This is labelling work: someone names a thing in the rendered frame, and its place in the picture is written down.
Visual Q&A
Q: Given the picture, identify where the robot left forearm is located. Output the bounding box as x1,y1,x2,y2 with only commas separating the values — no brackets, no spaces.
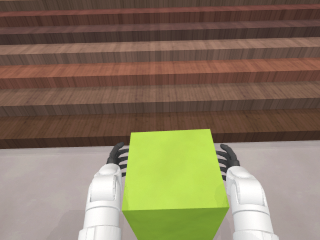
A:
78,163,123,240

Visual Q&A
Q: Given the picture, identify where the carton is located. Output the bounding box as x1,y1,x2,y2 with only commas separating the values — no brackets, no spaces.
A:
121,129,230,240

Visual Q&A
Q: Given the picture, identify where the right robot hand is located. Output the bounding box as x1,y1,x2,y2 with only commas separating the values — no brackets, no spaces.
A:
215,143,240,181

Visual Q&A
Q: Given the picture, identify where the robot right forearm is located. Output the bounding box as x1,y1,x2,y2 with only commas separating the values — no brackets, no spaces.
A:
226,166,279,240

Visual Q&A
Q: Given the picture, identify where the left robot hand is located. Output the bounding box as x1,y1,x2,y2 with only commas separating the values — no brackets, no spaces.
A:
106,142,129,177

